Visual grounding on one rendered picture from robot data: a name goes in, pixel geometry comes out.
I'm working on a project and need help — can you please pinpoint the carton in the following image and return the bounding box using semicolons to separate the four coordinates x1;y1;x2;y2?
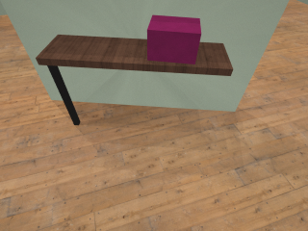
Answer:
147;14;201;64

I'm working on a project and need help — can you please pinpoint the table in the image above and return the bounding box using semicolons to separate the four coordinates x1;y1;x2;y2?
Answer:
36;35;233;125

